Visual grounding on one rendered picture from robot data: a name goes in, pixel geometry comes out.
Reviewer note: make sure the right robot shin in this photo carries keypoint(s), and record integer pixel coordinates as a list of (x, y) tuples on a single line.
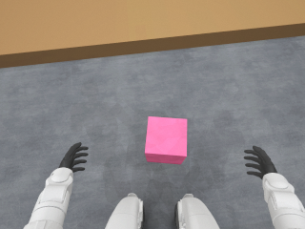
[(183, 226)]

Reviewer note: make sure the left robot hand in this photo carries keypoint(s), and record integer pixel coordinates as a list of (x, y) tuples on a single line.
[(69, 159)]

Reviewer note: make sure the right robot hand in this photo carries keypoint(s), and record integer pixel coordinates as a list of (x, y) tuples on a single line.
[(265, 165)]

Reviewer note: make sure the right robot thigh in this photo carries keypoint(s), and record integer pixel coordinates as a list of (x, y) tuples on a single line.
[(194, 213)]

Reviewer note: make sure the robot right forearm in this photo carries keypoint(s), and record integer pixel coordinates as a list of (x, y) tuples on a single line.
[(286, 210)]

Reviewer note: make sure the robot left forearm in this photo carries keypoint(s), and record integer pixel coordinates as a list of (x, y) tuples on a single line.
[(52, 205)]

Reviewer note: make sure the carton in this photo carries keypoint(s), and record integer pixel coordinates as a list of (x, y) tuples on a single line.
[(166, 140)]

